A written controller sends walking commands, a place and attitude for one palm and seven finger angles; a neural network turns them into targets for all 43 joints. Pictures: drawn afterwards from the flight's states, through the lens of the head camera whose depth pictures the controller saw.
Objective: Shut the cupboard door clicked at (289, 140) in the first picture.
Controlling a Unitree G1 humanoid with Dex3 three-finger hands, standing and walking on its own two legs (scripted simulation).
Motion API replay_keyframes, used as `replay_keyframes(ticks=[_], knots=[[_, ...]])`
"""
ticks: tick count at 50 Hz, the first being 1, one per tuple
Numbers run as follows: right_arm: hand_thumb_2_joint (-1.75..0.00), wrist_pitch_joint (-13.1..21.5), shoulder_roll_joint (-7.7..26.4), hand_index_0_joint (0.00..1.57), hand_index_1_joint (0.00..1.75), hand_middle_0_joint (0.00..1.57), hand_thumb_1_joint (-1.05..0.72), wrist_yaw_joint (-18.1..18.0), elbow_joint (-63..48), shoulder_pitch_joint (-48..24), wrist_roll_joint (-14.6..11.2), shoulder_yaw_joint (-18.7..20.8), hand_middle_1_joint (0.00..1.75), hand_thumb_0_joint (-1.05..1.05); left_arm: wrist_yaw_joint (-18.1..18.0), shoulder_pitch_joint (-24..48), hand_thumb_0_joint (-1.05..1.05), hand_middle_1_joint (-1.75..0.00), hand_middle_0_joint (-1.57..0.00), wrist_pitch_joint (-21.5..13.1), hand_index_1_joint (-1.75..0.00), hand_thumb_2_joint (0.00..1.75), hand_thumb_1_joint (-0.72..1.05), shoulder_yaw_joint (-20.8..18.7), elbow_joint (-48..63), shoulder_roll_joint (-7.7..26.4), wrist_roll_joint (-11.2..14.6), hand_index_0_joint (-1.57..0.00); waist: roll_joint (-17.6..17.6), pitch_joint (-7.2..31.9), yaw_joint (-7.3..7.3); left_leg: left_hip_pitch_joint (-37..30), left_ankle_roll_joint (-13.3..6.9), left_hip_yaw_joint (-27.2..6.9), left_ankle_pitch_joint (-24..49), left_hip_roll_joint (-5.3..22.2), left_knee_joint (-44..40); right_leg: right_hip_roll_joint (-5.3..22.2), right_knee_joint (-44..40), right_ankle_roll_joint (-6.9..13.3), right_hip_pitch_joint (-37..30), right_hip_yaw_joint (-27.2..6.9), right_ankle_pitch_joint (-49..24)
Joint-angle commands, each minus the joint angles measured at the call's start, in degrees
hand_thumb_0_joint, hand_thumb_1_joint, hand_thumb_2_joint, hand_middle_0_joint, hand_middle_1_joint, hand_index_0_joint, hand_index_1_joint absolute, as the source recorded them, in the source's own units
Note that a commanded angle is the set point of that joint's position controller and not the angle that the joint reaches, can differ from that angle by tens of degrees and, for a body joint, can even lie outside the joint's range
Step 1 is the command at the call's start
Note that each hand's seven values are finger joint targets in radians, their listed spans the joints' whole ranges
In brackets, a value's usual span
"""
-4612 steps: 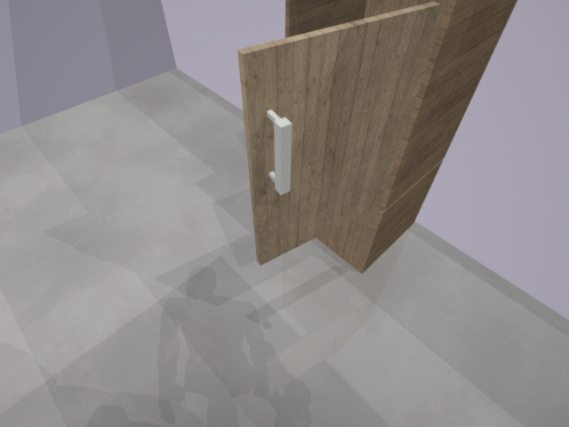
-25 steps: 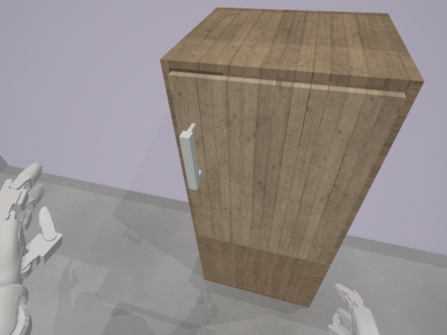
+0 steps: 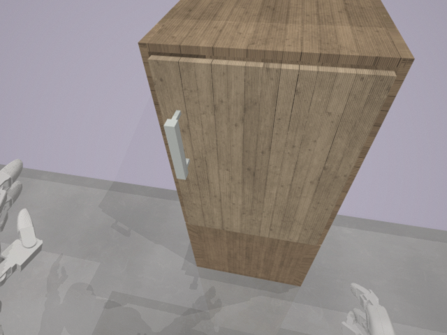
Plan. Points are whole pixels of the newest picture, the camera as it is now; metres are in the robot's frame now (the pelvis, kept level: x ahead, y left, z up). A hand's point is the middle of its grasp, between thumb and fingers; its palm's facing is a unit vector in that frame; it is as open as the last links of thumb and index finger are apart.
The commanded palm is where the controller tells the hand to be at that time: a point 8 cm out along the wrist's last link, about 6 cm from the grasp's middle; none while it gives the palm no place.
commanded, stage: step back with the hand held close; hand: left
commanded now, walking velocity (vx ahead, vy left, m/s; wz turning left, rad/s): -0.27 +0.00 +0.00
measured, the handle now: (180, 146) +0.50 +0.14 +0.06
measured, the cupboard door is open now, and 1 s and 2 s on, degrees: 0 0 0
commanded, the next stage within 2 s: stop stepping back and stand still in 1.10 s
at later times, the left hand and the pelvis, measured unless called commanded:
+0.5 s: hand out of the picture +0.12 +0.29 +0.16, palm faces +0.50 -0.74 -0.45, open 7.4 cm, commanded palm +0.06 +0.31 +0.18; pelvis -0.07 +0.01 -0.02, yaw +2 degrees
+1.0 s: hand out of the picture +0.02 +0.30 +0.17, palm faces +0.55 -0.72 -0.43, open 7.4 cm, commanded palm -0.03 +0.31 +0.18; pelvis -0.16 +0.00 -0.02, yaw +3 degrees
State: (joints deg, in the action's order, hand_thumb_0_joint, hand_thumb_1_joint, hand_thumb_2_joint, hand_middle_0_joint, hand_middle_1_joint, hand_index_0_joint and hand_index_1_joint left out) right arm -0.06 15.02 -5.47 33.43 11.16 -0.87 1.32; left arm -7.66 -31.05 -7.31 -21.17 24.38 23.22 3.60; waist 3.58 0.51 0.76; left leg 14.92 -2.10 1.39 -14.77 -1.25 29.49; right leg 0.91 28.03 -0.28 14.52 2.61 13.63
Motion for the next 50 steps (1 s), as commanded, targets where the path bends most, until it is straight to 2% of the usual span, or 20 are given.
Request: replay_keyframes(ticks=[1, 6, 12, 17, 18, 21, 23, 26, 30, 32, 34, 36, 38, 39, 40, 41, 43, 47, 48, 50], knots=[[-0.9, 1.87, 5.54, 0.2, 0.3, 0.2, -0.9, -0.96, -10.2, -5.17, -0.27, 1.68, 0.3, 0.0, -2.16, 1.61, 0.0, -0.3, -0.2, -3.64, -0.3, 0.9, 0.9, -9.45, 11.81, 11.79, 0.13, -0.2, -1.11, 9.29, -0.05, 2.61, 0.23, -6.05, 21.07, 7.25, -4.68, 3.37, 1.65, 0.68, -7.56, -4.54, -19.64], [-0.9, 2.28, 5.87, 0.2, 0.3, 0.2, -0.9, -1.05, -10.38, -4.61, -0.19, 1.57, 0.3, 0.0, -2.51, 1.7, 0.0, -0.3, -0.2, -4.14, -0.3, 0.9, 0.9, -9.58, 11.95, 11.59, -0.43, -0.2, -1.02, 6.49, -0.1, 12.25, -1.38, -7.77, 4.4, 8.19, -7.91, 2.39, 2.28, 0.16, -8.99, -5.49, -10.22], [-0.9, 3.6, 6.03, 0.2, 0.3, 0.2, -0.9, -0.75, -10.41, -3.49, 0.08, 1.44, 0.3, 0.0, -3.12, 3.43, 0.0, -0.3, -0.2, -5.94, -0.3, 0.9, 0.9, -9.98, 13.61, 11.64, -1.86, -0.2, -1.14, 3.15, -0.82, 21.17, -2.38, -7.91, -16.29, 6.62, -7.07, 3.54, -0.51, 0.99, -7.31, -8.94, 1.77], [-0.9, 5.26, 6.44, 0.2, 0.3, 0.2, -0.9, -0.85, -9.88, -3.05, 0.49, 1.25, 0.3, 0.0, -3.59, 5.34, 0.0, -0.3, -0.2, -7.56, -0.3, 0.9, 0.9, -10.47, 15.91, 11.3, -2.68, -0.2, 3.52, 3.46, -0.95, 26.68, -3.54, -11.46, -22.46, 9.55, -11.98, 0.35, 5.95, 0.15, -11.19, -5.98, 2.88], [-0.9, 5.68, 6.84, 0.2, 0.3, 0.2, -0.9, -1.12, -9.65, -3.52, 0.76, 1.42, 0.3, 0.0, -3.64, 5.73, 0.0, -0.3, -0.2, -7.88, -0.3, 0.9, 0.9, -12.02, 16.27, 12.78, -2.88, -0.2, 5.7, 3.84, -0.59, 28.8, -4.1, -12.93, -23.5, 10.95, -14.37, -1.18, 8.99, -0.32, -13.77, -4.98, 0.23], [-0.9, 6.58, 6.34, 0.2, 0.3, 0.2, -0.9, -0.84, -9.43, -2.92, 1.01, 1.52, 0.3, 0.0, -3.13, 6.44, 0.0, -0.3, -0.2, -8.45, -0.3, 0.9, 0.9, -11.28, 15.56, 10.91, -3.37, -0.2, 7.38, 3.18, -0.61, 33.96, -4.99, -14.32, -25.28, 12.75, -15.12, -3.0, 14.27, -0.68, -18.04, -5.05, -4.55], [-0.9, 7.03, 6.4, 0.2, 0.3, 0.2, -0.9, -0.54, -9.02, -2.27, 0.94, 1.81, 0.3, 0.0, -2.99, 4.98, 0.0, -0.3, -0.2, -8.79, -0.3, 0.9, 0.9, -12.66, 15.13, 12.26, -3.21, -0.2, 4.19, 4.6, -0.71, 30.98, -4.16, -12.76, -21.58, 10.79, -11.36, -2.26, 11.95, 0.04, -16.48, -7.08, -7.63], [-0.9, 7.07, 6.16, 0.2, 0.3, 0.2, -0.9, 0.02, -8.83, -2.28, 0.89, 1.79, 0.3, 0.0, -2.74, 6.22, 0.0, -0.3, -0.2, -9.13, -0.3, 0.9, 0.9, -11.07, 15.41, 10.54, -3.34, -0.2, 0.65, 3.02, -1.02, 32.15, -3.48, -9.88, -25.03, 8.33, -6.29, 0.53, 8.21, 1.28, -12.57, -11.93, -1.58], [-0.9, 6.77, 4.74, 0.2, 0.3, 0.2, -0.9, 0.77, -7.91, -2.44, 1.23, 1.45, 0.3, 0.0, -3.22, 6.65, 0.0, -0.3, -0.2, -9.38, -0.3, 0.9, 0.9, -10.6, 16.48, 11.74, -2.63, -0.2, -6.25, 2.7, -1.41, 19.12, -0.16, -7.14, -16.04, 4.3, 3.36, 7.11, -3.41, 4.6, 4.21, -18.77, 7.69], [-0.9, 6.19, 4.45, 0.2, 0.3, 0.2, -0.9, 0.95, -7.45, -2.53, 1.25, 1.42, 0.3, 0.0, -3.76, 5.65, 0.0, -0.3, -0.2, -9.42, -0.3, 0.9, 0.9, -11.3, 16.3, 12.85, -2.36, -0.2, -6.68, 3.38, -1.48, 15.01, 0.39, -6.21, -14.21, 3.58, 4.94, 8.22, -6.56, 4.94, 8.53, -18.37, 11.78], [-0.9, 5.71, 4.21, 0.2, 0.3, 0.2, -0.9, 0.73, -7.4, -2.59, 1.07, 1.33, 0.3, 0.0, -4.1, 4.38, 0.0, -0.3, -0.2, -9.67, -0.3, 0.9, 0.9, -11.85, 16.31, 13.16, -2.13, -0.2, -5.02, 4.53, -1.7, 13.45, 0.25, -7.09, -13.93, 4.25, 2.31, 6.65, -5.48, 3.9, 9.15, -14.8, 12.23], [-0.9, 5.68, 5.09, 0.2, 0.3, 0.2, -0.9, 0.4, -7.84, -2.67, 0.78, 1.66, 0.3, 0.0, -4.17, 3.79, 0.0, -0.3, -0.2, -10.08, -0.3, 0.9, 0.9, -12.55, 16.53, 13.15, -2.2, -0.2, -0.95, 4.69, -1.85, 18.08, -1.16, -9.23, -19.13, 6.45, -3.5, 2.67, -0.97, 2.01, 4.83, -11.25, 11.9], [-0.9, 6.37, 6.25, 0.2, 0.3, 0.2, -0.9, -0.09, -8.22, -3.65, 0.67, 2.03, 0.3, 0.0, -4.08, 3.7, 0.0, -0.3, -0.2, -10.54, -0.3, 0.9, 0.9, -14.29, 16.98, 13.53, -2.66, -0.2, 7.96, 5.9, -1.23, 29.68, -3.88, -15.67, -27.46, 12.74, -14.73, -3.17, 13.66, -0.04, -7.85, -5.65, 4.45], [-0.9, 6.98, 5.85, 0.2, 0.3, 0.2, -0.9, -0.2, -8.4, -4.0, 0.97, 2.23, 0.3, 0.0, -3.68, 4.08, 0.0, -0.3, -0.2, -10.8, -0.3, 0.9, 0.9, -14.13, 18.63, 12.81, -2.49, -0.2, 10.99, 7.29, -0.69, 31.76, -4.98, -18.75, -26.34, 16.2, -18.05, -5.68, 20.12, -0.72, -11.71, -3.64, 0.54], [-0.9, 7.75, 5.5, 0.2, 0.3, 0.2, -0.9, -0.13, -7.97, -3.94, 1.25, 2.64, 0.3, 0.0, -3.26, 5.18, 0.0, -0.3, -0.2, -11.04, -0.3, 0.9, 0.9, -14.52, 20.51, 13.5, -2.21, -0.2, 10.78, 9.12, -0.64, 28.66, -5.31, -19.25, -21.95, 18.31, -18.29, -6.33, 22.8, -0.88, -11.49, -3.58, 1.97], [-0.9, 8.46, 5.74, 0.2, 0.3, 0.2, -0.9, 0.07, -7.67, -3.83, 1.3, 3.16, 0.3, 0.0, -2.94, 4.04, 0.0, -0.3, -0.2, -11.03, -0.3, 0.9, 0.9, -15.22, 19.77, 13.76, -2.27, -0.2, 8.43, 10.07, -0.45, 27.56, -5.74, -18.14, -22.61, 19.5, -17.78, -6.67, 24.79, -0.86, -11.72, -4.36, 5.36], [-0.9, 9.17, 6.3, 0.2, 0.3, 0.2, -0.9, 0.39, -7.71, -4.47, 1.01, 3.67, 0.3, 0.0, -2.38, 0.85, 0.0, -0.3, -0.2, -10.84, -0.3, 0.9, 0.9, -15.07, 15.67, 12.91, -1.97, -0.2, 9.49, 7.34, -0.32, 28.1, -5.17, -15.13, -26.52, 19.99, -18.56, -7.08, 23.76, -0.46, -10.81, -3.54, 9.49], [-0.9, 9.99, 4.15, 0.2, 0.3, 0.2, -0.9, 1.41, -4.35, -3.9, 1.84, 1.97, 0.3, 0.0, -1.86, 2.98, 0.0, -0.3, -0.2, -11.18, -0.3, 0.9, 0.9, -10.42, 17.54, 10.33, 0.46, -0.2, 8.88, 5.59, -0.73, 11.37, -0.11, -11.64, -15.51, 17.85, -17.37, -4.41, 2.37, 1.73, -1.64, -3.1, 14.58], [-0.9, 9.87, 4.12, 0.2, 0.3, 0.2, -0.9, 1.77, -3.55, -3.54, 2.06, 1.92, 0.3, 0.0, -2.04, 5.11, 0.0, -0.3, -0.2, -11.62, -0.3, 0.9, 0.9, -10.38, 19.34, 11.18, -0.13, -0.2, 7.68, 6.94, -0.87, 6.17, 1.26, -9.84, -10.01, 16.0, -13.83, -2.3, -3.75, 2.73, 0.18, -6.59, 10.72], [-0.9, 9.71, 2.47, 0.2, 0.3, 0.2, -0.9, 1.66, -2.42, -3.75, 1.79, 1.5, 0.3, 0.0, -2.65, 10.97, 0.0, -0.3, -0.2, -12.79, -0.3, 0.9, 0.9, -8.73, 19.35, 11.56, -0.47, -0.2, -1.37, 10.49, -1.2, -5.99, 4.37, -1.75, 7.44, 10.52, -0.84, 5.37, -9.8, 5.24, 8.43, -16.57, -1.06]])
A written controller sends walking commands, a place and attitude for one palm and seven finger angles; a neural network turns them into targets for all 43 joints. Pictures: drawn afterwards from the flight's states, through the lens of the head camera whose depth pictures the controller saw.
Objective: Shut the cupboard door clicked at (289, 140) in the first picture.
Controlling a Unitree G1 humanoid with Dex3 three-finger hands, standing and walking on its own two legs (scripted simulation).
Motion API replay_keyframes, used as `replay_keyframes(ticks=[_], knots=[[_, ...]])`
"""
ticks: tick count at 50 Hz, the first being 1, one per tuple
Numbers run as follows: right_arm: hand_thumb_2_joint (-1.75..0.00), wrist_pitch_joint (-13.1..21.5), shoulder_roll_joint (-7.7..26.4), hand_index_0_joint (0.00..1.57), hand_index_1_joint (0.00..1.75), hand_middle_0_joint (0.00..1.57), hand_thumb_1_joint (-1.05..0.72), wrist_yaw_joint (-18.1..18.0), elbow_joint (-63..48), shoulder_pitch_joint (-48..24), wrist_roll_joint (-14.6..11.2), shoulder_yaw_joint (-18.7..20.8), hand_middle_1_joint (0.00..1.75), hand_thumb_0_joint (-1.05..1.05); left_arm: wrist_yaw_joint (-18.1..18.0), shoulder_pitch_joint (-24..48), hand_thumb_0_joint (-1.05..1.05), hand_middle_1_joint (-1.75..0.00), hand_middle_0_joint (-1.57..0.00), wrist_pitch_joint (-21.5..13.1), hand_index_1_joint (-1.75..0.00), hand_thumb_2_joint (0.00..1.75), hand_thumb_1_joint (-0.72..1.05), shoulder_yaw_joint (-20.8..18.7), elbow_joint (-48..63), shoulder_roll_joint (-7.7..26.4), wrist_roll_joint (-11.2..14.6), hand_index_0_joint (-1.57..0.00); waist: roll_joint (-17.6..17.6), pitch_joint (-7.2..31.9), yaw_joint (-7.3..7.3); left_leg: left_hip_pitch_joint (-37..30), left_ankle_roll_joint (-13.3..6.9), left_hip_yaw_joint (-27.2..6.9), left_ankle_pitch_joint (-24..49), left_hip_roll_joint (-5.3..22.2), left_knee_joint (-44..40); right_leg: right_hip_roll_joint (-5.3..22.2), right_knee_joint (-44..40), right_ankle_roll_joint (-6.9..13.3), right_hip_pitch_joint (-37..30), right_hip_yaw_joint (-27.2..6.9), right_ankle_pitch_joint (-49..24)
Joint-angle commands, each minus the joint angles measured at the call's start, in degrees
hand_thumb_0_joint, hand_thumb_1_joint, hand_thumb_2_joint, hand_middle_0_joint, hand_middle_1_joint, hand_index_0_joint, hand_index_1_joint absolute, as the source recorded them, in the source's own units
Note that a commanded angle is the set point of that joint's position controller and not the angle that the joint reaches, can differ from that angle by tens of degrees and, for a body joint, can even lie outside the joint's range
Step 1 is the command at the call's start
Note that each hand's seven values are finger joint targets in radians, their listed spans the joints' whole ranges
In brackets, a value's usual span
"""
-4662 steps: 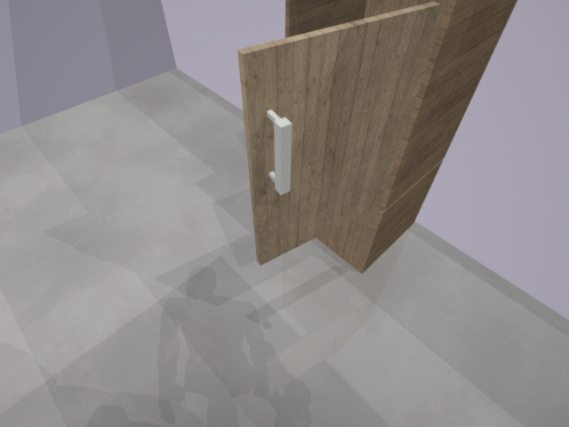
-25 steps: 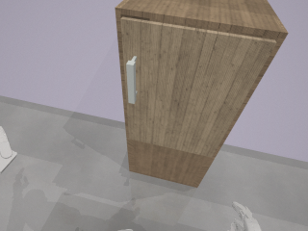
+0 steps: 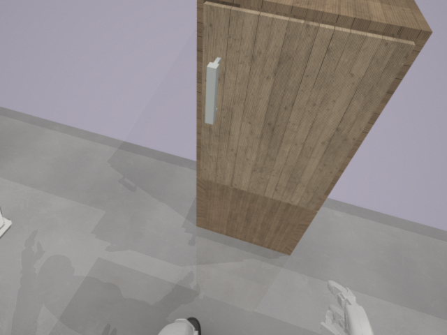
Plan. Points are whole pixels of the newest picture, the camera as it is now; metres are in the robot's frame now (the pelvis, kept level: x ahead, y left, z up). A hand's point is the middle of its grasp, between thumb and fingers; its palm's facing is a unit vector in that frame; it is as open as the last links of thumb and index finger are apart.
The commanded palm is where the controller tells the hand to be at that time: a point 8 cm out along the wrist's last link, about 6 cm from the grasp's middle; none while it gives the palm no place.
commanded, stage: step back with the hand held close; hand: left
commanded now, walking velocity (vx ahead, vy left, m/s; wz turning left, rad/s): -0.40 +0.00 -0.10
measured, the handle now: (213, 91) +0.66 +0.10 +0.08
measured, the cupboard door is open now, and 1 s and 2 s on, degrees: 0 0 0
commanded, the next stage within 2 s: stop stepping back and stand still in 0.10 s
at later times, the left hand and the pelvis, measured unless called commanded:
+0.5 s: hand out of the picture +0.15 +0.31 +0.18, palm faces +0.41 -0.86 -0.32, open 7.4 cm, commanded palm +0.07 +0.33 +0.20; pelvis -0.09 +0.05 +0.01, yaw -4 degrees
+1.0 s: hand out of the picture +0.10 +0.33 +0.18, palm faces +0.39 -0.84 -0.39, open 7.4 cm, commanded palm +0.04 +0.37 +0.20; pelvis -0.13 +0.09 +0.01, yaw -6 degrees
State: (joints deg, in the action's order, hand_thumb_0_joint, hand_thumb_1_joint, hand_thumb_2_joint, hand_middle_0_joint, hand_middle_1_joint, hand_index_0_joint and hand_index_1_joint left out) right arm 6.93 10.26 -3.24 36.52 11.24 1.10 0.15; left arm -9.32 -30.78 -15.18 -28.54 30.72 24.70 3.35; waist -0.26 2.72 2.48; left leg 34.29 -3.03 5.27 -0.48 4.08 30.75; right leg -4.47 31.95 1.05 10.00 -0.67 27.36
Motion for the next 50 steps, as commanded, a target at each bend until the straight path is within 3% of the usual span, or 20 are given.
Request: replay_keyframes(ticks=[1, 3, 6, 11, 13, 15, 16, 18, 19, 21, 23, 27, 29, 30, 32, 33, 35, 43, 47, 50], knots=[[-0.9, 2.93, 6.74, 0.2, 0.3, 0.2, -0.9, -1.04, -5.02, -4.21, -1.32, 3.03, 0.3, 0.0, -1.13, 15.79, 0.0, -0.3, -0.2, -4.86, -0.3, 0.9, 0.9, 1.64, 14.65, 9.38, -0.65, -0.2, -3.53, 10.85, -4.02, -30.56, 5.72, -2.5, -3.06, 1.58, 1.74, 12.74, -12.66, 2.88, 15.08, -12.16, -26.37], [-0.9, 3.15, 7.45, 0.2, 0.3, 0.2, -0.9, -2.28, -6.3, -6.43, -1.69, 3.44, 0.3, 0.0, -1.61, 15.5, 0.0, -0.3, -0.2, -3.4, -0.3, 0.9, 0.9, -3.34, 14.14, 15.6, -0.66, -0.2, -4.99, 9.91, -3.59, -33.36, 4.48, -2.38, -4.35, -0.62, 5.01, 12.9, -11.77, 0.31, 19.81, -10.72, -31.11], [-0.9, 1.07, 7.31, 0.2, 0.3, 0.2, -0.9, -2.6, -7.62, -7.36, -1.4, 2.47, 0.3, 0.0, -0.03, 9.39, 0.0, -0.3, -0.2, -2.03, -0.3, 0.9, 0.9, -2.79, 8.83, 13.11, 0.14, -0.2, 4.52, 5.04, -3.47, -29.01, 3.29, -5.01, 0.24, 2.48, -3.03, 6.64, -8.55, -1.19, 18.42, -5.21, -21.41], [-0.9, -1.41, 8.61, 0.2, 0.3, 0.2, -0.9, -1.55, -10.57, -6.83, -0.73, 3.21, 0.3, 0.0, 1.31, -0.09, 0.0, -0.3, -0.2, -2.44, -0.3, 0.9, 0.9, -5.54, 3.17, 12.3, 1.8, -0.2, 10.12, -0.32, -2.57, -10.26, 5.59, -10.12, -34.09, 5.02, -15.57, 1.43, -7.45, 3.67, 10.47, -1.9, 9.11], [-0.9, -0.91, 8.03, 0.2, 0.3, 0.2, -0.9, -1.21, -10.95, -4.9, -1.17, 3.37, 0.3, 0.0, 1.01, -0.92, 0.0, -0.3, -0.2, -2.33, -0.3, 0.9, 0.9, -6.38, 6.9, 14.49, 1.77, -0.2, 0.65, 1.3, -2.78, -21.11, 7.05, -2.65, -23.08, -2.06, 1.48, 8.05, -17.26, 6.16, 23.19, -7.75, 15.49], [-0.9, -0.64, 7.15, 0.2, 0.3, 0.2, -0.9, -1.13, -9.65, -1.63, -0.94, 3.06, 0.3, 0.0, 0.12, 0.33, 0.0, -0.3, -0.2, -1.78, -0.3, 0.9, 0.9, -3.95, 10.68, 13.79, 0.58, -0.2, -10.13, 0.62, -3.62, -26.13, 6.44, -4.87, -15.92, -4.08, 20.66, 18.46, -21.99, 10.19, 32.54, -15.81, 13.9], [-0.9, -0.58, 7.11, 0.2, 0.3, 0.2, -0.9, -1.21, -9.21, -1.08, -0.63, 2.41, 0.3, 0.0, -0.31, 2.37, 0.0, -0.3, -0.2, -0.92, -0.3, 0.9, 0.9, -2.94, 10.41, 12.81, 0.09, -0.2, -10.06, -0.91, -3.95, -22.35, 5.71, -6.23, -16.87, -2.92, 20.9, 18.36, -19.51, 9.47, 29.32, -13.18, 9.57], [-0.9, 0.29, 8.42, 0.2, 0.3, 0.2, -0.9, -2.2, -8.19, -0.65, -0.84, 1.79, 0.3, 0.0, -0.59, 14.05, 0.0, -0.3, -0.2, 0.34, -0.3, 0.9, 0.9, 0.28, 10.19, 11.55, -0.59, -0.2, -0.27, -5.81, -5.87, -21.16, 4.69, -10.62, -21.81, -0.47, 1.4, 10.5, -8.88, 2.04, 26.96, -3.75, 10.08], [-0.9, 1.64, 10.48, 0.2, 0.3, 0.2, -0.9, -3.16, -8.13, -1.41, -0.98, 2.18, 0.3, 0.0, -0.81, 15.67, 0.0, -0.3, -0.2, 0.48, -0.3, 0.9, 0.9, 0.82, 9.16, 10.38, -1.09, -0.2, 11.3, -7.55, -5.34, -15.79, 3.34, -17.19, -26.08, 3.49, -12.91, 3.77, -0.05, -0.83, 20.57, 0.96, 5.35], [-0.9, 4.53, 9.94, 0.2, 0.3, 0.2, -0.9, -3.07, -7.5, -1.18, -1.38, 2.66, 0.3, 0.0, -1.34, 14.25, 0.0, -0.3, -0.2, -0.82, -0.3, 0.9, 0.9, -0.57, 8.56, 10.65, -0.9, -0.2, 18.38, 0.5, -3.51, -12.46, 1.56, -29.2, -46.25, 10.21, -27.14, -0.94, 14.35, -1.63, 8.08, -0.41, 3.43], [-0.9, 4.47, 9.59, 0.2, 0.3, 0.2, -0.9, -1.9, -8.39, -2.02, -0.68, 3.13, 0.3, 0.0, -0.8, 8.88, 0.0, -0.3, -0.2, 0.42, -0.3, 0.9, 0.9, -2.78, 12.6, 12.2, -0.61, -0.2, 20.2, 3.82, -2.5, -13.14, 7.27, -28.7, -49.18, 10.47, -31.19, -3.22, 20.22, -1.12, 5.82, 0.41, 4.03], [-0.9, 3.54, 7.15, 0.2, 0.3, 0.2, -0.9, 0.83, -9.88, -2.17, -0.34, 2.83, 0.3, 0.0, -0.29, -2.32, 0.0, -0.3, -0.2, 2.36, -0.3, 0.9, 0.9, -1.71, 19.48, 10.07, -0.04, -0.2, 17.63, 7.62, -1.57, -15.99, 8.38, -13.17, -33.39, 5.35, -28.02, -4.5, 7.78, 0.19, -3.48, 6.91, 1.72], [-0.9, 2.22, 7.04, 0.2, 0.3, 0.2, -0.9, 0.82, -10.05, -2.76, 0.29, 2.39, 0.3, 0.0, -0.43, -6.45, 0.0, -0.3, -0.2, 3.57, -0.3, 0.9, 0.9, -3.23, 17.82, 11.32, 0.33, -0.2, 16.76, 6.58, -1.91, -10.33, 8.42, -8.78, -30.76, 2.98, -23.24, -3.07, -5.03, 1.69, -11.55, 8.28, -0.99], [-0.9, 1.14, 6.67, 0.2, 0.3, 0.2, -0.9, 0.71, -9.64, -2.33, 0.36, 2.21, 0.3, 0.0, -0.48, -6.89, 0.0, -0.3, -0.2, 4.36, -0.3, 0.9, 0.9, -4.07, 16.6, 12.35, 0.3, -0.2, 10.32, 6.9, -2.06, -8.71, 8.29, -5.74, -29.08, 0.25, -16.35, 0.26, -11.36, 3.02, -13.76, 5.59, -1.58], [-0.9, -1.42, 7.06, 0.2, 0.3, 0.2, -0.9, 0.23, -7.87, -1.4, 0.2, 2.35, 0.3, 0.0, -0.53, -2.11, 0.0, -0.3, -0.2, 4.99, -0.3, 0.9, 0.9, -7.08, 15.55, 15.97, 0.38, -0.2, -9.06, 1.96, -2.7, -7.62, 5.99, -3.66, -21.27, -4.17, 20.41, 22.29, -24.06, 11.89, 6.57, -17.48, 6.37], [-0.9, -1.41, 8.27, 0.2, 0.3, 0.2, -0.9, 0.02, -6.97, -1.59, 1.14, 2.01, 0.3, 0.0, -1.14, 2.88, 0.0, -0.3, -0.2, 4.22, -0.3, 0.9, 0.9, -9.82, 13.31, 16.92, 0.95, -0.2, -6.35, -0.46, -3.39, -3.8, 5.65, -6.51, -20.88, -3.34, 27.84, 26.38, -25.65, 15.11, 11.08, -18.99, 4.26], [-0.9, -1.44, 7.83, 0.2, 0.3, 0.2, -0.9, -0.31, -6.31, 0.38, -0.41, 2.45, 0.3, 0.0, -1.23, 5.19, 0.0, -0.3, -0.2, 4.62, -0.3, 0.9, 0.9, -3.37, 3.29, 10.0, 0.36, -0.2, -6.63, -3.95, -5.29, 0.2, 4.83, -8.04, -18.73, -0.67, 32.64, 22.33, -23.3, 11.84, 12.69, -15.11, 15.97], [-0.9, 1.35, 7.96, 0.2, 0.3, 0.2, -0.9, -3.05, -6.97, -3.13, -0.58, 1.45, 0.3, 0.0, -2.43, 10.88, 0.0, -0.3, -0.2, 3.01, -0.3, 0.9, 0.9, 0.83, 8.76, 10.34, -1.54, -0.2, -2.29, -5.34, -3.17, -18.17, 2.53, 0.86, -18.15, -0.84, 0.93, 15.63, -15.13, 7.66, 11.2, -5.88, 6.74], [-0.9, 2.37, 8.9, 0.2, 0.3, 0.2, -0.9, -2.72, -7.91, -1.75, -0.94, 2.07, 0.3, 0.0, -2.26, 7.0, 0.0, -0.3, -0.2, 1.25, -0.3, 0.9, 0.9, -3.05, 12.61, 11.48, -0.44, -0.2, 13.61, 1.0, -3.11, -26.38, -2.76, -18.45, -5.94, 11.68, -11.31, 3.93, 5.75, -0.95, 11.71, 4.11, -5.77], [-0.9, 2.87, 8.44, 0.2, 0.3, 0.2, -0.9, -1.93, -7.31, -1.69, -0.26, 1.94, 0.3, 0.0, -1.6, 7.18, 0.0, -0.3, -0.2, 1.27, -0.3, 0.9, 0.9, -3.7, 13.16, 11.18, -1.02, -0.2, 13.56, -1.41, -3.41, -17.73, -3.0, -16.38, -11.01, 12.41, -13.1, 4.28, 4.53, -1.22, 5.39, 3.57, -5.47]])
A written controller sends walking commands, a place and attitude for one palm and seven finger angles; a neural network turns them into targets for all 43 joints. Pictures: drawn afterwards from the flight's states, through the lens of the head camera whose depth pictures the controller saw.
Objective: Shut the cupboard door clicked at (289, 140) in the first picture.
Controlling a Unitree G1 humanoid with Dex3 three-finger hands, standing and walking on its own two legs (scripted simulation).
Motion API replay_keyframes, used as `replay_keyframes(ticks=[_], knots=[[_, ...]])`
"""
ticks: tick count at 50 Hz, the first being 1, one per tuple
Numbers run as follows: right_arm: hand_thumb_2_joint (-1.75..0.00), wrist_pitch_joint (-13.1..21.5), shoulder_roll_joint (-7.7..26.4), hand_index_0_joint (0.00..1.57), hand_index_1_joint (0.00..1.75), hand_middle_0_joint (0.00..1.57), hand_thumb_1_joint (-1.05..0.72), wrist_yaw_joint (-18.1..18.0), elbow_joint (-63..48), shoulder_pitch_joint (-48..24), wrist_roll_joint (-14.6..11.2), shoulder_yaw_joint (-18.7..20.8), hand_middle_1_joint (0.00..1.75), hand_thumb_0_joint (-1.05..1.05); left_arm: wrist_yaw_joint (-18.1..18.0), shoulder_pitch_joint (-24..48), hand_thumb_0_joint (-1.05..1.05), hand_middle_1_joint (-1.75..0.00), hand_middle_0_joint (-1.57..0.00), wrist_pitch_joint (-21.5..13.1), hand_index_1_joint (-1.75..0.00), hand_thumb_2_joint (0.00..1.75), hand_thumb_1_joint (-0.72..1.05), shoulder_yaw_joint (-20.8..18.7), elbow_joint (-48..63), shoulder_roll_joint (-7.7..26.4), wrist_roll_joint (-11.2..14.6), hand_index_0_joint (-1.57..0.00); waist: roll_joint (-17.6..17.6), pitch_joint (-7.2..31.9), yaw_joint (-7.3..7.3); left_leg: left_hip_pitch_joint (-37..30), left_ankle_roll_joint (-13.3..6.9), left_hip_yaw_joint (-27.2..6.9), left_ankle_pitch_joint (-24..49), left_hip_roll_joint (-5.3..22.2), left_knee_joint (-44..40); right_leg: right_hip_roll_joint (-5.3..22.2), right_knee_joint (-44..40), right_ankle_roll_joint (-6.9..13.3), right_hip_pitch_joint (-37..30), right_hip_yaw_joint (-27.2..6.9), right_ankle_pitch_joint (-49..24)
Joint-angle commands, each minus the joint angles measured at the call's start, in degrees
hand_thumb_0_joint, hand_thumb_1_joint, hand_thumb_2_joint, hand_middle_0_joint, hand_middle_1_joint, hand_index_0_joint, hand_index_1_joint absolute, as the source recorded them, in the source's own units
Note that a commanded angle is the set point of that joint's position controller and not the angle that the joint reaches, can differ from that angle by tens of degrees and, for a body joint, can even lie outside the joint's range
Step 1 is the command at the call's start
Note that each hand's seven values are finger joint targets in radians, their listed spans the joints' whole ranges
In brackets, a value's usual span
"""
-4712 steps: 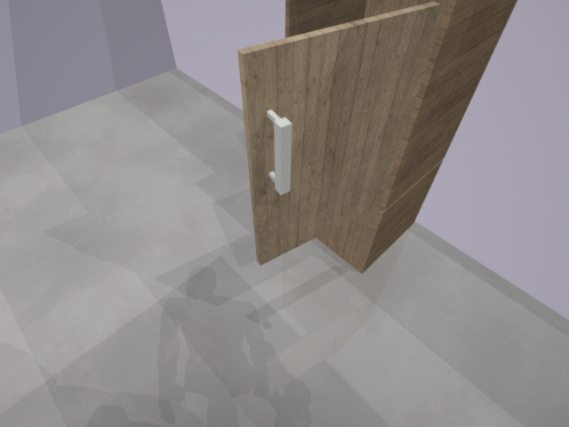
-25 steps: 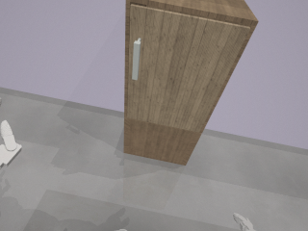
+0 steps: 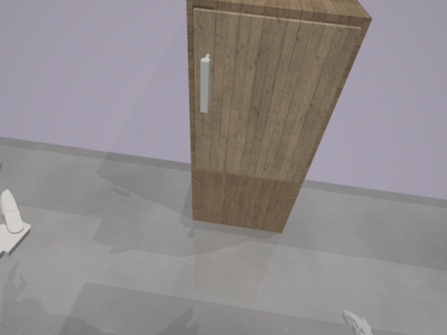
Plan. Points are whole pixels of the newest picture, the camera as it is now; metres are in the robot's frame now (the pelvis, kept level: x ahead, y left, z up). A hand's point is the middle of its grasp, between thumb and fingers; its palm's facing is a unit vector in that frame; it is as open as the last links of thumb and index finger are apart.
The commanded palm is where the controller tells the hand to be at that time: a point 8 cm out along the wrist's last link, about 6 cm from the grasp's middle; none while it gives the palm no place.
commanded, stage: stop stepping back and stand still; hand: left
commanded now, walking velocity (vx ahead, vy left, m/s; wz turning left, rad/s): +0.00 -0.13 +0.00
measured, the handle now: (206, 83) +0.78 +0.09 +0.07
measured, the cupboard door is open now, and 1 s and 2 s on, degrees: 0 0 0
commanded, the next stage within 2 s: let the arm hang, fingers relaxed in 0.10 s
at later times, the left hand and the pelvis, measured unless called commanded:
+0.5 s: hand out of the picture +0.05 +0.19 -0.16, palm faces +0.09 -0.98 -0.17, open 7.0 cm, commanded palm none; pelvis -0.01 +0.01 +0.00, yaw +3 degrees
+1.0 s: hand out of the picture -0.06 +0.20 -0.16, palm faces +0.06 -0.98 -0.18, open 7.4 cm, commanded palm none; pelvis -0.02 +0.04 +0.02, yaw +1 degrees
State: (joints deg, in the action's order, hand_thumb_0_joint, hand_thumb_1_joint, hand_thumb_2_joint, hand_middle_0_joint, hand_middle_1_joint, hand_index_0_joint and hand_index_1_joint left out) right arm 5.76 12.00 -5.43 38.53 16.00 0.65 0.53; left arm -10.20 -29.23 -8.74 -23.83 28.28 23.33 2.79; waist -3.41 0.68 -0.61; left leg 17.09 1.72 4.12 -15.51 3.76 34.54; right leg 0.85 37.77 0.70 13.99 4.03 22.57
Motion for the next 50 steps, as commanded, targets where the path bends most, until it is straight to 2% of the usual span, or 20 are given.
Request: replay_keyframes(ticks=[1, 3, 4, 6, 7, 8, 9, 10, 11, 13, 14, 17, 18, 19, 22, 25, 26, 29, 37, 50], knots=[[-0.9, 4.14, 6.84, 0.2, 0.3, 0.2, -0.9, 0.7, -9.51, -6.51, -0.2, 1.58, 0.3, 0.0, -0.66, 4.13, 0.0, -0.3, -0.2, -5.01, -0.3, 0.9, 0.9, -8.31, 14.58, 11.95, -0.46, -0.2, 15.92, 1.16, -0.01, 0.79, -6.56, -11.15, 4.15, 11.31, -14.62, -1.15, -5.94, -0.83, -1.67, -0.82, -3.86], [-0.9, 4.29, 6.97, 0.2, 0.3, 0.2, -0.9, 1.32, -10.09, -6.07, -0.75, 1.79, 0.3, 0.0, -0.57, 0.27, 0.0, -0.3, -0.2, -4.81, -0.3, 0.9, 0.9, -9.26, 12.8, 12.13, -0.14, -0.2, 12.19, 3.68, 0.13, 2.35, -4.01, -5.26, 3.62, 6.81, -10.3, -0.54, -11.23, 0.0, -6.13, -2.47, -9.05], [-0.9, 3.88, 6.65, 0.2, 0.3, 0.2, -0.9, 1.67, -10.42, -5.62, -1.15, 2.03, 0.3, 0.0, -0.45, -1.75, 0.0, -0.3, -0.2, -4.46, -0.3, 0.9, 0.9, -8.05, 11.72, 10.4, 0.31, -0.2, 8.1, 4.54, -0.15, 2.88, -3.02, -3.53, 3.47, 4.55, -6.77, 1.05, -12.09, 1.22, -6.63, -5.56, -12.4], [-0.9, 2.92, 5.91, 0.2, 0.3, 0.2, -0.9, 2.07, -10.39, -4.96, -1.34, 2.06, 0.3, 0.0, -0.55, -2.68, 0.0, -0.3, -0.2, -3.99, -0.3, 0.9, 0.9, -7.84, 10.53, 10.56, 0.92, -0.2, 0.3, 5.91, -0.73, 2.3, -1.49, -0.98, 3.38, 0.75, 1.42, 7.87, -15.36, 4.99, -4.3, -14.76, -17.82], [-0.9, 2.53, 5.45, 0.2, 0.3, 0.2, -0.9, 2.05, -10.25, -5.08, -1.26, 1.75, 0.3, 0.0, -0.82, -2.27, 0.0, -0.3, -0.2, -4.0, -0.3, 0.9, 0.9, -8.01, 10.44, 11.09, 0.97, -0.2, -0.55, 6.07, -0.89, 2.72, -1.15, -1.17, 3.03, 0.04, 2.67, 9.91, -15.76, 6.23, -4.52, -16.13, -21.3], [-0.9, 2.27, 5.64, 0.2, 0.3, 0.2, -0.9, 1.94, -10.15, -5.5, -1.24, 1.59, 0.3, 0.0, -1.06, -2.53, 0.0, -0.3, -0.2, -3.83, -0.3, 0.9, 0.9, -8.59, 9.64, 11.55, 0.94, -0.2, 1.38, 6.06, -0.87, 1.82, -1.03, -1.38, 4.45, 0.0, 1.67, 10.29, -14.79, 6.45, -4.59, -15.92, -27.16], [-0.9, 1.87, 5.24, 0.2, 0.3, 0.2, -0.9, 1.82, -10.21, -5.68, -1.25, 1.22, 0.3, 0.0, -1.02, -2.14, 0.0, -0.3, -0.2, -3.82, -0.3, 0.9, 0.9, -7.54, 9.54, 10.84, 0.84, -0.2, 1.42, 5.84, -1.04, 0.73, -1.14, -2.05, 6.98, 0.28, -0.94, 9.5, -13.29, 5.49, -4.8, -13.13, -29.28], [-0.9, 3.78, 11.22, 0.2, 0.3, 0.2, -0.9, 6.63, -0.22, -9.06, -0.24, 3.04, 0.3, 0.0, 7.9, 2.29, 0.0, -0.3, -0.2, 5.11, -0.3, 0.9, 0.9, 17.72, -31.78, -2.06, -5.54, -0.2, 4.58, 2.78, -2.89, 0.98, -1.48, -4.12, 23.53, 3.34, 5.41, 10.5, -1.39, 2.62, 2.95, -3.06, -43.8], [-0.9, 0.67, 10.36, 0.2, 0.3, 0.2, -0.9, 5.76, -1.41, -6.09, -0.65, 3.19, 0.3, 0.0, 9.7, 0.69, 0.0, -0.3, -0.2, 9.06, -0.3, 0.9, 0.9, 18.17, -32.64, -4.42, -4.0, -0.2, 5.02, 5.79, -1.37, -2.19, -1.82, -3.94, 27.93, 3.76, 2.66, 6.83, 0.05, 1.46, 2.97, -3.81, -38.71], [-0.9, -1.87, 11.55, 0.2, 0.3, 0.2, -0.9, 4.95, -1.55, -6.26, 0.0, 2.54, 0.3, 0.0, 10.48, 5.1, 0.0, -0.3, -0.2, 9.76, -0.3, 0.9, 0.9, 19.54, -37.28, -5.19, -4.17, -0.2, 2.03, 4.66, 0.61, 2.62, -4.73, -7.69, 25.87, 7.15, -0.65, 3.9, 2.14, 0.13, 2.17, -1.55, -22.52], [-0.9, -2.68, 11.7, 0.2, 0.3, 0.2, -0.9, 4.84, -1.99, -6.99, 0.27, 1.87, 0.3, 0.0, 10.52, 6.78, 0.0, -0.3, -0.2, 9.7, -0.3, 0.9, 0.9, 19.72, -40.02, -4.43, -4.01, -0.2, -1.49, 3.81, 1.25, 5.01, -5.53, -8.87, 22.96, 7.16, -1.72, 3.86, 0.06, 0.11, 0.17, -1.71, -20.98], [-0.9, -4.55, 9.62, 0.2, 0.3, 0.2, -0.9, 4.8, -0.42, -7.26, 0.77, 1.2, 0.3, 0.0, 10.23, 11.28, 0.0, -0.3, -0.2, 9.03, -0.3, 0.9, 0.9, 19.84, -51.32, -1.26, -4.45, -0.2, -11.01, 3.75, 0.52, 1.08, -2.92, -4.99, 15.09, 0.3, 2.39, 8.64, -7.63, 3.42, 0.96, -6.73, -28.76], [-0.9, -5.23, 9.39, 0.2, 0.3, 0.2, -0.9, 4.81, 1.19, -6.67, 1.14, 1.17, 0.3, 0.0, 9.91, 12.47, 0.0, -0.3, -0.2, 8.97, -0.3, 0.9, 0.9, 20.05, -55.7, -0.64, -4.52, -0.2, -10.2, 3.47, 0.03, -0.81, -2.32, -4.58, 13.72, -0.57, 2.21, 9.46, -8.53, 4.56, 1.88, -7.19, -28.78], [-0.9, -5.84, 8.27, 0.2, 0.3, 0.2, -0.9, 4.79, 2.81, -5.98, 1.28, 0.96, 0.3, 0.0, 9.69, 13.42, 0.0, -0.3, -0.2, 9.13, -0.3, 0.9, 0.9, 20.42, -59.35, -1.37, -4.29, -0.2, -6.83, 3.32, -0.21, -2.65, -2.25, -4.41, 12.59, -0.7, 0.85, 9.71, -9.68, 4.8, 2.62, -7.35, -25.09], [-0.9, -6.4, 7.21, 0.2, 0.3, 0.2, -0.9, 4.7, 8.01, -5.81, 1.37, 0.32, 0.3, 0.0, 9.38, 14.74, 0.0, -0.3, -0.2, 9.38, -0.3, 0.9, 0.9, 21.36, -69.35, -3.12, -3.85, -0.2, 6.91, 1.36, -0.43, -4.39, -2.85, -6.25, 12.24, 1.67, -6.52, 5.74, -11.55, 2.21, 2.34, -5.56, -10.56], [-0.9, -6.43, 5.68, 0.2, 0.3, 0.2, -0.9, 4.22, 11.36, -5.41, 1.39, 0.64, 0.3, 0.0, 9.2, 11.84, 0.0, -0.3, -0.2, 9.17, -0.3, 0.9, 0.9, 20.5, -76.46, -6.47, -4.0, -0.2, 12.3, 0.38, 0.61, -1.53, -3.07, -6.96, 3.66, 1.95, -10.63, 4.82, -15.82, 2.0, -1.98, -5.41, -6.41], [-0.9, -6.63, 5.25, 0.2, 0.3, 0.2, -0.9, 4.19, 12.57, -5.28, 1.28, 0.6, 0.3, 0.0, 9.25, 11.54, 0.0, -0.3, -0.2, 9.18, -0.3, 0.9, 0.9, 20.81, -78.39, -5.93, -3.89, -0.2, 13.35, -0.63, 0.65, -1.18, -2.87, -6.77, 1.13, 1.57, -11.25, 4.96, -17.04, 2.33, -1.78, -5.89, -5.49], [-0.9, -6.72, 4.7, 0.2, 0.3, 0.2, -0.9, 3.99, 15.72, -2.12, 0.88, 0.75, 0.3, 0.0, 9.33, 11.24, 0.0, -0.3, -0.2, 8.87, -0.3, 0.9, 0.9, 21.4, -82.87, -6.01, -3.77, -0.2, 8.31, -0.93, 0.13, -3.5, -2.71, -6.35, 1.48, 2.01, -12.08, 5.35, -19.64, 2.49, -1.48, -5.67, -5.55], [-0.9, -6.3, 3.58, 0.2, 0.3, 0.2, -0.9, 3.6, 21.9, 2.77, 0.3, 0.58, 0.3, 0.0, 8.99, 8.39, 0.0, -0.3, -0.2, 8.7, -0.3, 0.9, 0.9, 22.46, -90.91, -7.41, -3.48, -0.2, 3.61, -4.36, 0.25, -4.5, -2.92, -6.3, 0.54, 2.61, -16.17, 4.88, -20.7, 1.82, -1.39, -4.53, -5.69], [-0.9, -6.14, 0.47, 0.2, 0.3, 0.2, -0.9, 3.44, 24.91, 6.28, 0.4, 0.61, 0.3, 0.0, 8.26, 5.1, 0.0, -0.3, -0.2, 8.86, -0.3, 0.9, 0.9, 22.31, -93.56, -10.4, -3.75, -0.2, 4.12, -7.36, 0.66, -1.99, -3.28, -6.46, -3.71, 2.24, -19.09, 4.21, -18.87, 1.17, -0.08, -4.22, -5.06]])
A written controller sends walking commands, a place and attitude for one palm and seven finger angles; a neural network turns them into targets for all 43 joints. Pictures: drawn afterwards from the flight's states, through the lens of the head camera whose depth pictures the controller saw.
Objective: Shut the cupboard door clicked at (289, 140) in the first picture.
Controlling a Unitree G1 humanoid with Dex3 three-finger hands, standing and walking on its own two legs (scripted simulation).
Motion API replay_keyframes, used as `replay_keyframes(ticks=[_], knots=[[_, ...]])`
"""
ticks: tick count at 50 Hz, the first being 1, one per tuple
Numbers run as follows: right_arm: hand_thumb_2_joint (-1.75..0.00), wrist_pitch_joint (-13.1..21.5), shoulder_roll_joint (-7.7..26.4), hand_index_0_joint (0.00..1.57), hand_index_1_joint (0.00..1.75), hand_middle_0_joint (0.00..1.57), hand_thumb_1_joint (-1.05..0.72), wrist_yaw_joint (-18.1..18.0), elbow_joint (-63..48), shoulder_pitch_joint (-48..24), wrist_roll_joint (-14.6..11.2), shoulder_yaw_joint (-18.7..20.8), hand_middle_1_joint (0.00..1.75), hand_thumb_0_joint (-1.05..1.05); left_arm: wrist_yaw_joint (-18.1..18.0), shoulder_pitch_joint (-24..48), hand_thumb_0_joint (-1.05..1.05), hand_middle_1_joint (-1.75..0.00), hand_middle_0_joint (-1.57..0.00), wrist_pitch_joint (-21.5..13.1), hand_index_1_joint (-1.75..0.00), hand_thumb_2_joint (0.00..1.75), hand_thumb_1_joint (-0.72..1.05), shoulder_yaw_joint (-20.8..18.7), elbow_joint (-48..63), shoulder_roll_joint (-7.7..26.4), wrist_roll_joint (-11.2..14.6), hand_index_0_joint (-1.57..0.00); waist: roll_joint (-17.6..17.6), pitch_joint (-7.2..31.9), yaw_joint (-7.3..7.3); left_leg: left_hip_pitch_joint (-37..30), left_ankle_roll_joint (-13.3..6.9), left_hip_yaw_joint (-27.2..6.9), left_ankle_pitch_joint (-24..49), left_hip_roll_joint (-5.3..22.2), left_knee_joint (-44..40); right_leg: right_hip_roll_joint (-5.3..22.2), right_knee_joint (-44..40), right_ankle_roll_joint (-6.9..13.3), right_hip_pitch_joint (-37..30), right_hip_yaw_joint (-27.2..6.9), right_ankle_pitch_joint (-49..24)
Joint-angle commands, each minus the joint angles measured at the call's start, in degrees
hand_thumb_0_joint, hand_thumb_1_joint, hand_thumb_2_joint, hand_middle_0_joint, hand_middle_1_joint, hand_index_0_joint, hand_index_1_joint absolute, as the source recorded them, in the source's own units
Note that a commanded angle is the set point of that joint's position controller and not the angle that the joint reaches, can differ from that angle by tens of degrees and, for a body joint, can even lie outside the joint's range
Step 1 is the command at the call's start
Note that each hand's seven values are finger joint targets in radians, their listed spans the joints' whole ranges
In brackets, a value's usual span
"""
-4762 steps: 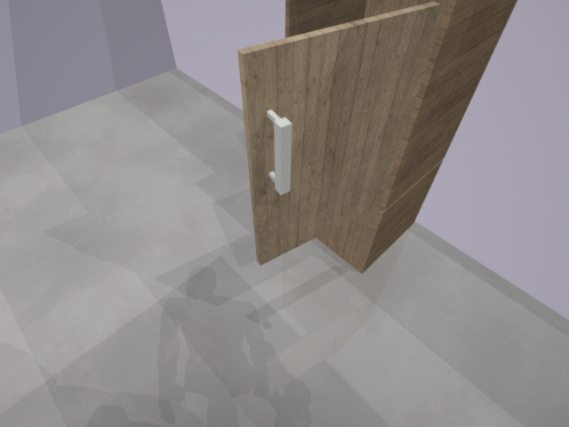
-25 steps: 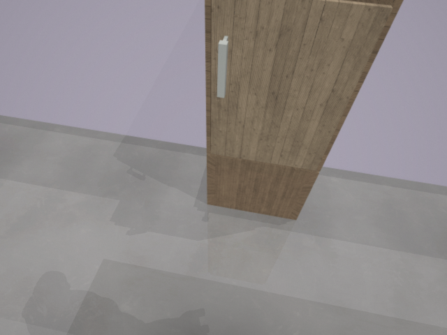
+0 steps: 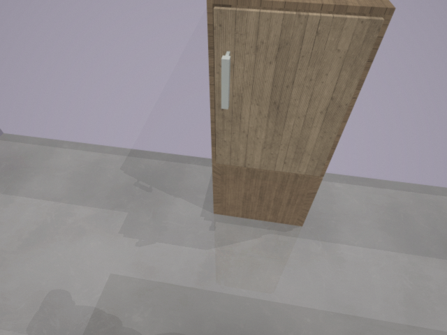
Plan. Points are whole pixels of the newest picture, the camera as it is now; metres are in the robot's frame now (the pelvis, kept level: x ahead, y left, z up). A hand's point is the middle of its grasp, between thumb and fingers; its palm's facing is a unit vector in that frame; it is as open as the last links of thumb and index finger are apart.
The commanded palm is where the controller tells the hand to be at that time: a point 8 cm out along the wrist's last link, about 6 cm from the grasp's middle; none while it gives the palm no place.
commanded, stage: let the arm hang, fingers relaxed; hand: left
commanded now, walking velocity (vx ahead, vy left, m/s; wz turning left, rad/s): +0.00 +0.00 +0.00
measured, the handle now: (226, 80) +0.80 +0.04 +0.05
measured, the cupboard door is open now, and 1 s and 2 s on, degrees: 0 0 0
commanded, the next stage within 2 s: look to check the result in 0.30 s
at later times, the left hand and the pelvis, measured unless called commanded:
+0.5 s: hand out of the picture -0.04 +0.16 -0.18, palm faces +0.04 -0.98 -0.18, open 7.4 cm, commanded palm none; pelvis +0.00 +0.00 +0.00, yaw -1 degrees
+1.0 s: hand out of the picture +0.00 +0.16 -0.18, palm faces +0.03 -0.98 -0.18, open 7.4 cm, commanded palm none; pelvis +0.01 -0.01 +0.00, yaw +0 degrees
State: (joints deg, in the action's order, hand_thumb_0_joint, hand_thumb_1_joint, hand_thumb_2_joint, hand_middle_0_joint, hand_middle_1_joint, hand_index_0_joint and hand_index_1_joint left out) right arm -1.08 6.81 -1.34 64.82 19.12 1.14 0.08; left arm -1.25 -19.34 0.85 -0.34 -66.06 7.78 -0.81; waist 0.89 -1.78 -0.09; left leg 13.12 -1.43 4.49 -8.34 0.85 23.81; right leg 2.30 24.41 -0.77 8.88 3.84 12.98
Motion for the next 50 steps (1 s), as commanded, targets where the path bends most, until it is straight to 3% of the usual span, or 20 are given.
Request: replay_keyframes(ticks=[1, 12, 15, 27, 50], knots=[[-0.9, 0.67, 5.59, 0.2, 0.3, 0.2, -0.9, -0.65, -1.39, 3.15, -0.07, 1.09, 0.3, 0.0, -0.7, -4.89, 0.0, -0.3, -0.2, -0.74, -0.3, 0.9, 0.9, -1.19, 0.89, 4.9, -0.15, -0.2, -0.24, -5.22, 0.13, 1.89, -0.13, -6.71, -10.88, 5.01, -8.16, 2.77, -5.59, 2.59, 5.56, -4.02, 4.71], [-0.9, 0.6, 5.16, 0.2, 0.3, 0.2, -0.9, -0.62, -1.83, 3.53, -0.02, 1.49, 0.3, 0.0, -0.84, -4.95, 0.0, -0.3, -0.2, -0.81, -0.3, 0.9, 0.9, -1.53, 1.73, 4.01, -0.38, -0.2, 0.96, -6.04, -0.05, 2.79, -0.1, -6.87, -13.43, 5.1, -8.57, 2.3, -5.19, 2.38, 7.06, -4.28, 5.45], [-0.9, 0.61, 4.99, 0.2, 0.3, 0.2, -0.9, -0.54, -1.98, 3.67, -0.01, 1.54, 0.3, 0.0, -0.81, -4.77, 0.0, -0.3, -0.2, -0.99, -0.3, 0.9, 0.9, -1.65, 1.9, 4.14, -0.41, -0.2, -0.59, -5.56, -0.22, 1.86, -0.12, -6.33, -11.58, 4.86, -7.61, 2.55, -5.58, 2.49, 7.49, -4.49, 5.6], [-0.9, 0.66, 5.68, 0.2, 0.3, 0.2, -0.9, -0.48, -2.01, 3.05, -0.17, 1.43, 0.3, 0.0, -0.74, -3.87, 0.0, -0.3, -0.2, -1.26, -0.3, 0.9, 0.9, -1.59, 1.96, 5.3, -0.21, -0.2, -0.63, -3.6, -0.59, -0.94, -0.03, -5.7, -7.69, 4.85, -5.9, 3.05, -6.17, 2.81, 7.6, -5.32, 4.94], [-0.9, 0.95, 6.57, 0.2, 0.3, 0.2, -0.9, -0.51, -1.53, 1.05, -0.2, 1.12, 0.3, 0.0, -0.68, -0.87, 0.0, -0.3, -0.2, -1.27, -0.3, 0.9, 0.9, -1.71, 2.15, 6.4, -0.07, -0.2, -0.3, -3.93, -0.34, -1.46, 0.48, -5.69, -3.48, 5.17, -6.03, 3.43, -6.44, 2.67, 4.57, -4.45, 1.85]])
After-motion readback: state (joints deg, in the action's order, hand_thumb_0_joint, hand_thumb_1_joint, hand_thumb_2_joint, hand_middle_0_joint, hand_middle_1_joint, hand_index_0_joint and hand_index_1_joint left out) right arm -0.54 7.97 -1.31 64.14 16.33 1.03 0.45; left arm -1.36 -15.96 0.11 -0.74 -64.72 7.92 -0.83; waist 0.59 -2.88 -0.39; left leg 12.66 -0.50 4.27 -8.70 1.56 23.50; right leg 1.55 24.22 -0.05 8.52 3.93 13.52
